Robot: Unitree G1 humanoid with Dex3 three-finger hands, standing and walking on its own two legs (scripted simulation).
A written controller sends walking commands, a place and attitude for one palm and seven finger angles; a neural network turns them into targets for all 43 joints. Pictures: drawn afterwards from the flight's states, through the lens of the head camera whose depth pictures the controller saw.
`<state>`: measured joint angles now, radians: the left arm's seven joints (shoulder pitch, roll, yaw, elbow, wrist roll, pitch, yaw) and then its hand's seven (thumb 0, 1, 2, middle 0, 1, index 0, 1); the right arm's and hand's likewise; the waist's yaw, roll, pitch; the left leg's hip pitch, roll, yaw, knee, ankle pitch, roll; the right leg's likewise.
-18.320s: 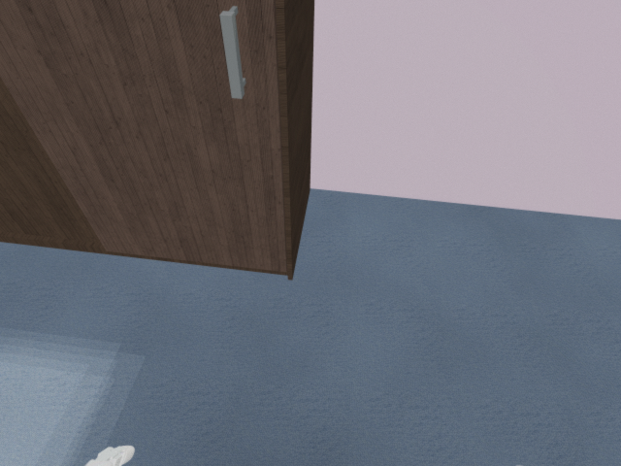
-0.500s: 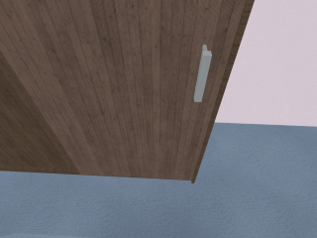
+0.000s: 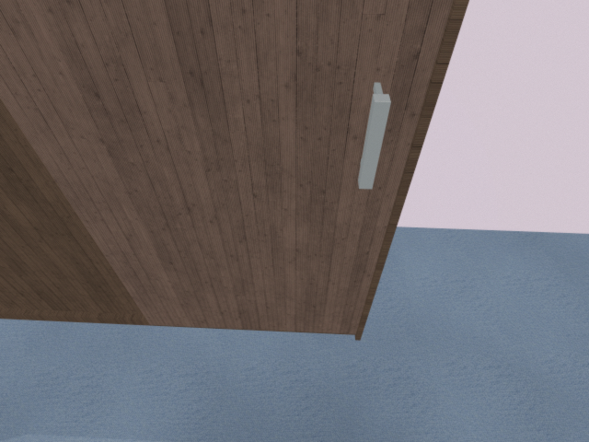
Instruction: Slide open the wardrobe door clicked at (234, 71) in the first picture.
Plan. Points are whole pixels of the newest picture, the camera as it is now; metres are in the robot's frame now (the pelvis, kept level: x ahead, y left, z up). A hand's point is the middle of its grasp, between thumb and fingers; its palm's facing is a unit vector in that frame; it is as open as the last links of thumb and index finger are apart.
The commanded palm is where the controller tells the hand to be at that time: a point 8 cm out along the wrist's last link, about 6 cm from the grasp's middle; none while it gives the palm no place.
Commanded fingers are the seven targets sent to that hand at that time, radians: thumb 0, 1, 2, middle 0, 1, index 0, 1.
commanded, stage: shuffle to correct the standing spot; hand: right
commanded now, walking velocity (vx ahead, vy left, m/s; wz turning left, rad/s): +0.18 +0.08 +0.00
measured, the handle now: (371, 137) +0.57 -0.10 +0.12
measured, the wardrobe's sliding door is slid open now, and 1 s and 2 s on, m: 0.00 0.00 0.00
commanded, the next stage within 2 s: come to a stop and stand still in 0.42 s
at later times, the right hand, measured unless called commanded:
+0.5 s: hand out of the picture -0.03 -0.13 -0.20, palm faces +0.13 +0.98 -0.13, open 7.4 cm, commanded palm none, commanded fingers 0.00 -0.90 -0.90 0.20 0.30 0.20 0.30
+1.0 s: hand (389, 416) +0.21 -0.14 -0.18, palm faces +0.03 +0.96 -0.28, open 7.3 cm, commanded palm none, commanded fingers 0.00 -0.90 -0.90 0.20 0.30 0.20 0.30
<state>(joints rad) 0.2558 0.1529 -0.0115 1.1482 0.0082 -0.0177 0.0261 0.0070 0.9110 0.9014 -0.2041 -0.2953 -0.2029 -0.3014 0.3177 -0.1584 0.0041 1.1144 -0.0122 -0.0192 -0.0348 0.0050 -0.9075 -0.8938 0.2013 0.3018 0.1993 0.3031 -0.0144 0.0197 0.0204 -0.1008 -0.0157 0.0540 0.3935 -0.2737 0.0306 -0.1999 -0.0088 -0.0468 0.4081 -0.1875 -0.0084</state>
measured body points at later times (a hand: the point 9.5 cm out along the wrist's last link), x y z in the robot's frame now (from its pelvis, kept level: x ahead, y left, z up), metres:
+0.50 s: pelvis +0.07 +0.01 -0.02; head +0.09 -0.02 +0.43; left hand +0.05 +0.21 -0.17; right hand -0.03 -0.19 -0.18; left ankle -0.04 +0.09 -0.74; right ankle +0.05 -0.09 -0.73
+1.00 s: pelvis +0.14 +0.06 -0.02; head +0.19 +0.07 +0.42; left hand +0.12 +0.27 -0.19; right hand +0.21 -0.19 -0.16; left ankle +0.20 +0.17 -0.75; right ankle +0.09 -0.09 -0.74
